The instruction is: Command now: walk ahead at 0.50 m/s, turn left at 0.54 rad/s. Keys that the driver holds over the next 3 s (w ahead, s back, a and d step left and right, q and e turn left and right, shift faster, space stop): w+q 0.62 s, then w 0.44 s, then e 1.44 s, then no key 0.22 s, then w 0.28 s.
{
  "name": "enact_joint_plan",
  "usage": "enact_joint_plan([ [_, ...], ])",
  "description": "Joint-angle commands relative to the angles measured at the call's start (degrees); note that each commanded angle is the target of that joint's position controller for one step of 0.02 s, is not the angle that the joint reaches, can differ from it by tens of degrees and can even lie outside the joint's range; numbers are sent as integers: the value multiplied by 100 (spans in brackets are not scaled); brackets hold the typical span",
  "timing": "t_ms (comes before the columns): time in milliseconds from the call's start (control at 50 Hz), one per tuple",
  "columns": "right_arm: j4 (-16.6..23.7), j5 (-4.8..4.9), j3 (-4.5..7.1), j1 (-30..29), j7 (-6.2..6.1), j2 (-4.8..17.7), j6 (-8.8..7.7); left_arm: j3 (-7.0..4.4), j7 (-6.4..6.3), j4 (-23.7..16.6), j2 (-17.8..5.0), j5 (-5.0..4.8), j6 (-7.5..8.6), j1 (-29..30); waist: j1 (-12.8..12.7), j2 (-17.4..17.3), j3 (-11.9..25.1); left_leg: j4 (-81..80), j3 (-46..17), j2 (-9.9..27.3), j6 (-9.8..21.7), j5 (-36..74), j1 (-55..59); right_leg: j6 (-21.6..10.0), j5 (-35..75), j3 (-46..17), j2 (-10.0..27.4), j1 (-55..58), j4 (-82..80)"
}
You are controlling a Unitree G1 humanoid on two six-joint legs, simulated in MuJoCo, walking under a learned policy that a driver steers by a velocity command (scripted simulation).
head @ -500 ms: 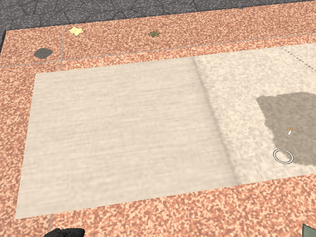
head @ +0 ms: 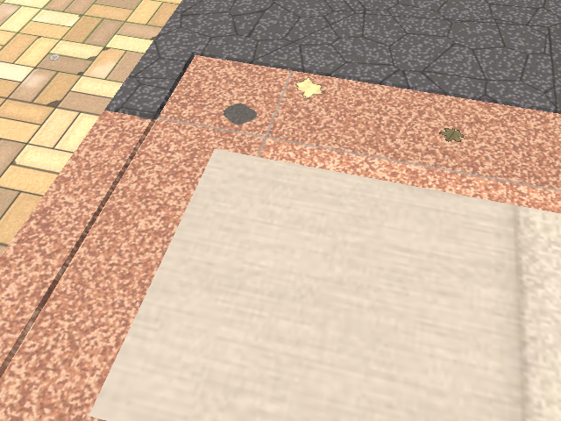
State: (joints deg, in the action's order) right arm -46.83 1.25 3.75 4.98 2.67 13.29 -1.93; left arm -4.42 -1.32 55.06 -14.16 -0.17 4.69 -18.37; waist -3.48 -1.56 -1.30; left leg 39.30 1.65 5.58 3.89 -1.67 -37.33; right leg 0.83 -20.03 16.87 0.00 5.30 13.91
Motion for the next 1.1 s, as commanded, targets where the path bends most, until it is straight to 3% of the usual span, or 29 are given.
enact_joint_plan([
  [20, 624, 25, 116, -411, 98, 457, -66, -260, -52, -293, -1156, -80, -70, 74, 240, 594, -199, -140, 463, -355, 261, -733, 147, -759, 5084, -324, 1784, 158, 464],
  [60, 416, 66, 352, 762, 75, 880, -56, -280, -70, -374, -1297, -123, -155, 299, 964, 689, 502, -437, 703, -866, 572, -843, 1825, -556, 6272, -157, 1598, -127, 2179],
  [80, 170, 60, 575, 1703, -32, 1317, -30, -247, -77, -446, -1247, -94, -138, 312, 1402, 389, 1006, -758, 196, -810, 823, -579, 3516, -288, 5170, -132, 1363, -1196, 3707],
  [100, 91, 71, 695, 1866, -131, 1979, -16, -5, -6, -710, -372, 160, -16, -116, 850, -1191, 1359, -937, -2552, 678, 1617, -653, 5403, 50, -152, -362, 433, -3672, 5793],
  [120, 304, -22, 599, 2009, -98, 1872, -105, 60, 82, -950, -456, -65, 276, 108, 887, -1035, 2359, -2108, -5141, 1470, 2371, -1648, 6232, 89, -1544, -1853, -261, -4784, 6900],
  [140, 270, -88, 477, 1933, -82, 1425, -170, -27, 144, -1110, -795, -302, 445, 834, 1112, -484, 1730, -2343, -4463, 1317, 1963, -1367, 5978, -90, -1036, -2218, 74, -5429, 6923],
  [160, 303, -46, 411, 1608, -92, 1168, -224, 0, 142, -1147, -761, -291, 513, 974, 919, -207, 1154, -2272, -3619, 1087, 1721, -968, 5202, -224, -523, -2193, 342, -5424, 6473],
  [180, 424, -24, 338, 1093, -90, 941, -246, -31, 93, -1046, -782, -132, 503, 933, 614, 193, 770, -2282, -2962, 836, 1522, -391, 4236, -209, -183, -2186, 577, -4980, 5951],
  [200, 537, -58, 275, 774, -107, 772, -256, -101, 74, -1009, -887, -29, 429, 815, 391, 167, 623, -2378, -2537, 662, 1434, 125, 3545, -166, 7, -2211, 722, -4487, 5563],
  [300, 569, -34, 335, 976, -280, 1099, -275, -62, 48, -1275, -599, 112, 160, 1211, 294, 86, 247, -2712, -1769, 282, 1345, 938, 2463, 215, 913, -1971, 634, -4134, 4001],
  [380, 533, 8, 341, 1299, -350, 1108, -201, 31, 124, -1531, -422, 58, 193, 2036, 640, -240, 115, -2569, -1455, -104, 950, 301, 2242, 228, 2408, -1868, 224, -3698, 2206],
  [460, 446, 43, 331, 1630, -358, 1067, -146, -4, 220, -1766, -613, -31, 265, 2431, 794, -390, 110, -2155, -1986, 119, 831, -171, 2710, 118, 2418, -2013, 50, -3528, 1528],
  [520, 496, 20, 343, 1583, -405, 1086, -86, -82, 273, -1772, -817, -46, 367, 2178, 592, -601, 181, -1628, -2476, 283, 726, -35, 3117, -78, 1708, -2045, -9, -3166, 1274],
  [560, 646, -13, 240, 1363, -385, 816, -87, -225, 229, -1546, -1098, 51, 433, 1076, 10, -550, 846, -423, -2235, -168, 432, 486, 2766, -449, 1775, -2149, 265, -1441, 1119],
  [580, 808, -134, 120, 1380, -376, 524, -105, -309, 176, -1466, -1459, 115, 415, 85, -340, 169, 1728, 1270, -1658, -599, 180, -638, 1884, -802, 1577, -3209, 1323, 157, 1254],
  [600, 948, 94, 50, 2294, -364, 304, -159, -381, 229, -1242, -1740, 146, 336, -241, 154, 2352, 2285, 2933, -1201, -1166, -126, -3363, -164, -1696, 240, -6007, 2478, 1709, 608],
  [620, 748, 159, 155, 2169, -382, 963, -142, -237, 241, -1394, -1101, 20, 298, -30, 5, 1501, 1728, 3627, -1365, -673, -191, -3097, -807, -1524, -919, -6056, 2417, 1372, 386],
  [640, 820, 91, 215, 1532, -371, 1195, -114, -149, 216, -1431, -783, -4, 250, 180, -152, 900, 1008, 3707, -1193, -511, -220, -2520, -916, -1271, -757, -5085, 2128, 619, 315],
  [660, 869, 17, 198, 1253, -376, 1076, -99, -99, 226, -1428, -735, 59, 209, 425, -29, 454, 603, 3559, -1037, -337, -241, -2119, -666, -1174, -39, -4422, 1867, -161, 203],
  [680, 930, -46, 198, 1069, -358, 960, -113, -68, 238, -1366, -647, 89, 187, 561, 80, 421, 292, 3254, -1036, -211, -235, -1887, -524, -1185, 510, -3973, 1648, -723, 67],
  [740, 936, 29, 143, 1200, -298, 629, -81, -47, 258, -1222, -604, 68, 250, 569, 323, 711, 209, 2620, -868, -44, -226, -1746, -64, -1271, 1265, -3158, 1371, -1308, -291],
  [840, 1161, -73, -4, 460, -225, 432, -150, -143, 222, -1034, -979, -35, 225, 403, 213, 527, 124, 952, -528, 112, -331, -627, -112, -1354, 2107, -2392, 1331, -1252, -571],
  [900, 1261, -37, -53, -82, -151, 401, -213, -156, 210, -924, -1109, -94, 144, 162, -1, 568, 27, 6, -249, -52, -348, -19, 310, -1197, 2143, -1990, 1187, -1281, -522],
  [980, 1455, 16, -24, -521, -75, 556, -240, -173, 210, -724, -1246, -171, 22, -177, -67, 703, -101, -612, -146, -204, -184, -319, 469, -1082, 2176, -2069, 1493, -786, -286],
  [1020, 1393, -16, 55, -184, -65, 712, -256, -183, 184, -679, -1333, -202, -44, -83, 258, 746, 58, -991, 20, -393, 8, -454, 1158, -934, 2996, -1957, 1519, -682, 212],
  [1040, 1190, -58, 169, 431, -91, 900, -249, -149, 168, -664, -1266, -209, -63, -72, 584, 651, 432, -1185, 156, -564, 147, -370, 2119, -793, 3799, -1700, 1300, -809, 974],
  [1060, 947, -88, 318, 1343, -148, 1214, -233, -58, 146, -699, -1057, -136, -54, -78, 989, 469, 1027, -1066, -159, -302, 353, -268, 3510, -568, 3609, -1419, 1014, -1446, 2190],
  [1080, 927, -270, 435, 1995, -229, 1855, -202, 143, 169, -931, -511, 23, 25, -402, 996, -788, 1860, -1113, -2417, 1328, 1101, 88, 5606, -127, 1396, -1203, 290, -3501, 4493],
  [1100, 898, -222, 377, 2051, -216, 1697, -185, 177, 170, -856, -494, -34, 118, -536, 948, -1370, 2382, -1854, -4024, 1978, 1594, 482, 5838, -24, -1450, -1964, -162, -4417, 5651],
])
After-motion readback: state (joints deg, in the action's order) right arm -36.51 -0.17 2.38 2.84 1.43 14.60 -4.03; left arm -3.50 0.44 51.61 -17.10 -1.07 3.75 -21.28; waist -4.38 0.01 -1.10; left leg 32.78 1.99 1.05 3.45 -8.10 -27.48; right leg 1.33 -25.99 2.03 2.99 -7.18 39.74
